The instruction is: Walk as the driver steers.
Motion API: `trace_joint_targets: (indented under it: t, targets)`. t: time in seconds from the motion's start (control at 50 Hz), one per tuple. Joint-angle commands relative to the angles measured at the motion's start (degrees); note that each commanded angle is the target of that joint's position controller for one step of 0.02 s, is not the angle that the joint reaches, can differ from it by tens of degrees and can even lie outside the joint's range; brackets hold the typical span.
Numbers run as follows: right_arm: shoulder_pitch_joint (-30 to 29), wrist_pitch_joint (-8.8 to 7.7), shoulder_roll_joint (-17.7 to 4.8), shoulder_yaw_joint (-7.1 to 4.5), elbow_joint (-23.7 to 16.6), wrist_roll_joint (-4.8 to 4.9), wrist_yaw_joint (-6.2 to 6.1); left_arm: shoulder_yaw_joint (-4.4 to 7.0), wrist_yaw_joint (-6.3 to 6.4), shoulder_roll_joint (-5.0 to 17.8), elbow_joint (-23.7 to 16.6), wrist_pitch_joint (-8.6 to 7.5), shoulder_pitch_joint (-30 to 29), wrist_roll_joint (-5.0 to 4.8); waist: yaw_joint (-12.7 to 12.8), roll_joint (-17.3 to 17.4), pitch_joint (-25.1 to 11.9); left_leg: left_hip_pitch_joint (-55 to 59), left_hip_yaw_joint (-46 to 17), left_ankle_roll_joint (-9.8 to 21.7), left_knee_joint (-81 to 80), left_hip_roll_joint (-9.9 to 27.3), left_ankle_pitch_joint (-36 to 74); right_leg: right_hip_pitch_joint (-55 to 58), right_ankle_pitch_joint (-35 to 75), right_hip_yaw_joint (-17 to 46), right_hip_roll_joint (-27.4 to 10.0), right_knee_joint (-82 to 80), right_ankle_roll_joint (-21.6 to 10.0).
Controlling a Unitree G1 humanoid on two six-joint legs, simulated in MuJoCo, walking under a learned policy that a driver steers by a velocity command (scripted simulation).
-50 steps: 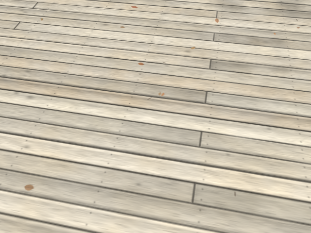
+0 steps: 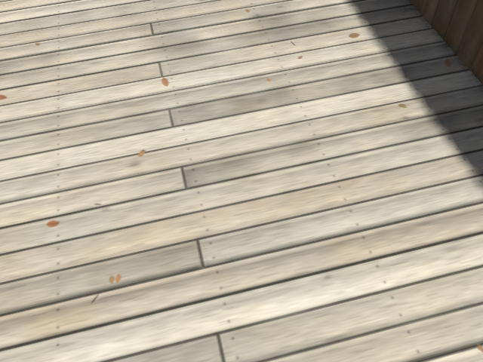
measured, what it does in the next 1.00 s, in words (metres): walks ahead, turning left: left foot, then right foot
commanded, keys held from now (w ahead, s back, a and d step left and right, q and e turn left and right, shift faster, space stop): w+q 0.78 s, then q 0.10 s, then no key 0.12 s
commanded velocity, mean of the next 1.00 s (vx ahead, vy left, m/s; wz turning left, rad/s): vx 0.46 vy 0.00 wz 0.36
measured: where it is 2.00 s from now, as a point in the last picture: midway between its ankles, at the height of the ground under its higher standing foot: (213, 244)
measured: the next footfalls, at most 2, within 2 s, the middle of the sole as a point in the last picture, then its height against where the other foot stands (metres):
left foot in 0.36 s outside the picture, level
right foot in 0.82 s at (252, 276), level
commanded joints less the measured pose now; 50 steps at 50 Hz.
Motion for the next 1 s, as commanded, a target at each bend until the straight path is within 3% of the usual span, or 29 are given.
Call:
trace_joint_targets:
  t: [0.02, 0.1, 0.14, 0.24, 0.3, 0.32, 0.34, 0.36, 0.38, 0.4, 0.42, 0.44, 0.46, 0.48, 0.5, 0.56, 0.62, 0.66, 0.7, 0.76, 0.8, 0.82, 0.84, 0.86, 0.88, 0.9, 0.92, 0.94, 1.0]
  targets:
    - [3.45, 0.85, -4.58, -1.23, -1.64, -0.39, -0.03, 1.69, 0.80, 7.40, -3.58, -1.89, -1.84, 0.33, -1.72, -3.91, -5.82, -4.85, -0.24, -1.58, -5.19, 2.69, 6.60, 6.27, 17.33, 13.71, -16.04, -13.37, -11.05]
    - [-2.95, 1.09, -2.93, -0.32, -2.71, 0.29, 0.45, 1.47, 1.33, 7.94, -1.12, -2.30, 0.41, 0.38, 1.15, -4.44, -2.63, -5.48, 0.59, -1.30, -18.93, 2.29, 22.46, 6.07, 14.07, 6.01, -13.65, -15.75, -7.50]
    - [-6.23, 0.87, -2.42, 0.02, -3.42, 0.81, 0.97, 1.50, 1.36, 8.60, 0.19, -2.56, 1.71, 0.37, 2.76, -4.45, -1.16, -4.31, 1.39, -0.51, -24.59, 1.18, 27.93, 6.84, 10.36, 4.22, -14.15, -17.04, -6.47]
    - [-11.07, 0.74, -2.76, 0.15, -5.85, 1.38, 2.60, 1.90, 1.29, 9.23, 3.83, -1.97, 4.62, 0.17, 4.60, -3.33, 1.67, -9.81, 0.55, 2.41, -30.89, -0.78, 23.88, 18.54, 12.95, 1.94, -18.63, -15.23, -5.53]
    - [-9.52, 0.74, -3.41, -0.14, -6.72, 1.00, 3.57, 2.31, 1.91, 10.19, 4.39, -0.92, 3.66, -0.10, 2.73, -4.65, -0.26, -7.47, 2.97, 4.95, -32.11, -3.26, 15.66, 23.76, 29.82, -0.29, -19.72, -8.95, -3.58]
    - [-6.70, 0.95, -4.54, -0.72, -6.35, 0.77, 3.51, 2.50, 2.25, 10.89, 4.15, -0.56, 2.95, -0.05, 1.12, -5.85, -2.94, -2.73, 5.02, 5.97, -31.58, -5.31, 12.85, 24.34, 41.11, -1.33, -19.27, -4.44, -2.72]
    - [-0.76, 1.18, -6.42, -1.86, -5.12, 0.61, 3.26, 2.51, 2.66, 11.24, 3.80, 0.00, 1.95, -0.03, -2.37, -6.03, -6.94, 5.50, 6.98, 7.35, -32.27, -7.79, 12.26, 23.40, 50.21, -3.24, -17.83, 4.19, -1.45]
    - [7.44, 1.40, -9.42, -3.39, -3.42, 0.68, 2.67, 2.09, 3.23, 10.57, 3.20, 0.24, 1.71, 0.12, -6.54, -4.42, -11.82, 19.17, 4.58, 9.56, -33.33, -7.66, 15.42, 16.42, 48.15, -5.37, -15.69, 16.56, 0.73]
    - [14.43, 1.71, -15.82, -5.11, -3.11, 0.37, 1.92, 0.52, 3.07, 6.37, 0.96, -0.83, 6.96, 1.24, -6.08, 6.24, -20.16, 42.55, -18.23, 18.35, -32.40, 6.40, 15.14, -5.25, 23.97, -6.70, -9.66, 38.73, 4.61]
    - [15.26, 1.67, -13.37, -4.37, -2.97, 1.61, 1.98, -0.82, 2.11, 3.52, 1.06, -2.52, 7.12, 1.58, -5.55, 12.77, -26.07, 53.61, -43.54, 25.36, -42.75, 14.05, 6.00, -21.12, -21.53, 0.83, 0.35, 52.30, 6.87]
    - [14.61, 1.84, -9.89, -3.23, -3.05, 1.43, 1.78, 0.23, 0.93, 8.22, 0.00, -4.27, 2.51, -0.65, -7.71, 7.72, -21.60, 51.61, -39.68, 22.07, -45.41, 12.70, -1.43, -27.64, -20.01, 6.85, -3.90, 55.10, 5.46]
    - [11.65, 1.95, -8.63, -2.93, -3.84, 0.99, 1.47, 0.07, 0.51, 8.52, -1.74, -5.22, -2.31, -1.88, -7.28, 3.60, -14.67, 44.04, -32.44, 19.79, -46.18, 10.73, -1.07, -28.96, -15.68, 5.84, -6.58, 52.31, 4.57]
    - [8.28, 2.06, -7.77, -2.55, -4.45, 0.68, 1.37, 0.00, 0.64, 8.03, -2.29, -5.61, -4.46, -0.93, -5.09, -1.25, -8.67, 34.68, -27.05, 18.49, -47.53, 8.61, 4.00, -27.65, -12.65, 4.90, -8.64, 46.26, 4.53]
    - [5.82, 1.99, -6.39, -2.06, -5.23, 0.24, 1.14, 0.52, 1.04, 8.52, -2.23, -5.33, -4.53, 0.40, -3.12, -1.30, -6.54, 28.51, -23.42, 17.77, -48.71, 6.78, 9.53, -24.00, -10.37, 4.83, -10.33, 41.34, 4.99]
    - [4.38, 2.13, -6.22, -1.88, -6.07, -0.14, 0.96, 0.62, 1.11, 8.17, -2.27, -4.80, -3.53, 0.88, -1.56, 0.29, -5.49, 24.34, -21.94, 17.93, -49.92, 5.41, 13.44, -21.04, -9.40, 4.64, -10.68, 39.32, 5.71]
    - [3.92, 2.09, -7.45, -2.35, -6.33, 0.26, 0.17, 0.24, 1.56, 6.24, -2.26, -3.40, -2.19, 1.24, -0.09, 1.49, -4.51, 17.44, -16.64, 18.49, -51.44, 3.43, 21.38, -18.49, -6.43, 2.78, -10.54, 31.61, 8.63]
    - [5.59, 2.41, -8.94, -2.93, -5.49, 0.87, -0.71, -0.60, 1.68, 4.19, -3.78, -3.32, -8.55, 1.29, -2.25, 1.92, -3.22, 13.36, -11.98, 15.65, -51.05, -0.17, 20.42, -15.35, 6.27, 1.94, -8.71, 18.12, 10.22]
    - [7.74, 2.91, -9.05, -3.03, -4.71, 1.11, -1.09, -0.87, 1.33, 3.57, -4.61, -3.72, -12.73, 0.82, -4.21, 2.59, -3.36, 12.53, -11.85, 14.04, -50.08, -1.17, 17.42, -11.79, 13.39, 1.60, -6.64, 10.84, 10.49]
    - [9.92, 3.36, -9.10, -3.13, -3.80, 1.44, -1.24, -0.62, 0.94, 4.29, -5.41, -4.10, -15.42, 0.11, -5.19, 3.05, -3.45, 14.49, -14.38, 13.35, -48.47, -0.29, 14.77, -10.40, 14.96, 2.45, -5.57, 7.11, 10.23]
    - [10.85, 3.96, -8.44, -3.12, -3.45, 1.51, -1.50, 0.32, 0.41, 6.43, -5.68, -4.75, -15.61, -0.26, -4.30, 4.23, -3.90, 20.44, -19.95, 12.11, -43.39, 1.81, 12.50, -9.31, 10.31, 4.53, -5.42, 3.10, 8.55]
    - [9.23, 4.41, -7.88, -3.13, -3.99, 1.24, -1.54, 1.26, 0.55, 7.80, -4.59, -5.24, -11.14, -0.01, -1.25, 5.64, -4.46, 21.45, -21.55, 10.26, -37.85, 0.91, 16.58, -3.54, 7.40, 3.59, -5.22, 0.13, 6.14]
    - [8.65, 4.47, -6.01, -2.54, -4.67, 1.00, -1.48, 2.01, 0.97, 9.41, -3.94, -5.54, -6.60, 0.98, 1.23, 4.86, -8.19, 20.06, -19.18, 7.87, -30.05, -2.47, 20.28, 4.97, 10.06, 4.35, -7.63, -1.15, 3.98]
    - [8.91, 4.41, -3.00, -1.45, -6.36, -0.09, -1.55, 2.88, 1.51, 13.02, -3.75, -5.54, 0.80, 2.17, 3.80, -1.92, -16.90, 13.36, -14.14, 5.04, -14.04, -6.55, 10.92, 19.58, 19.14, 13.11, -18.03, 1.83, 0.26]
    - [18.66, 4.12, -0.38, -0.54, -7.27, 1.12, -1.49, 3.55, 1.26, 15.70, -2.03, -4.32, 3.55, 2.36, -0.44, -21.24, -24.17, -5.55, -7.73, 1.24, 3.00, -13.54, -20.30, 36.30, 23.01, 35.85, -31.35, 0.68, -10.32]
    - [18.91, 4.41, -6.74, -1.71, -5.66, 1.29, -1.72, 2.51, 1.02, 10.46, -3.19, -3.68, 2.56, 0.83, 0.60, -14.65, -22.24, -10.08, -9.35, -0.04, 10.05, -8.36, -18.54, 33.67, 17.09, 38.13, -31.29, -0.74, -9.29]
    - [12.49, 5.03, -9.33, -2.59, -6.41, 1.12, -1.83, 1.54, 1.26, 7.27, -3.91, -3.19, 0.50, 0.75, 2.40, -9.40, -15.95, -11.01, -8.08, -1.04, 12.22, -7.20, -14.45, 27.33, 20.00, 28.70, -28.16, -1.01, -7.33]
    - [9.07, 5.72, -8.86, -2.69, -7.08, 0.70, -2.10, 0.93, 1.20, 6.21, -3.87, -2.65, -2.39, 1.18, 1.63, -5.29, -12.10, -9.48, -6.13, -1.84, 11.30, -5.79, -11.77, 20.51, 26.39, 21.47, -25.23, -1.42, -6.27]
    - [7.51, 6.18, -8.11, -2.79, -7.77, 0.25, -2.19, 0.61, 1.09, 5.49, -3.30, -2.31, -4.32, 1.18, 0.55, -5.13, -8.95, -8.36, -5.59, -2.23, 9.14, -4.61, -10.33, 14.94, 31.40, 17.16, -23.17, -2.00, -6.35]
    - [9.30, 7.31, -3.12, -1.69, -7.46, 0.83, -2.01, 0.54, 0.82, 5.68, -1.28, -2.28, -6.88, 1.54, -2.18, -9.15, -7.10, -1.01, -2.46, -2.74, -0.80, -4.13, -7.67, 6.31, 34.88, 8.66, -19.07, -6.05, -6.84]
Velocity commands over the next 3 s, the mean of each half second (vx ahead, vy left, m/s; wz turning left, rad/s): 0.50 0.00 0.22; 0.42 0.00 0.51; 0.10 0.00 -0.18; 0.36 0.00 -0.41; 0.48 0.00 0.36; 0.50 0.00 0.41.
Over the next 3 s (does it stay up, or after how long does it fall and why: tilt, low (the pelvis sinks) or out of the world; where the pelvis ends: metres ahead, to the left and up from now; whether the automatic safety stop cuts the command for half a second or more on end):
stays up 1.34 0.33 -0.02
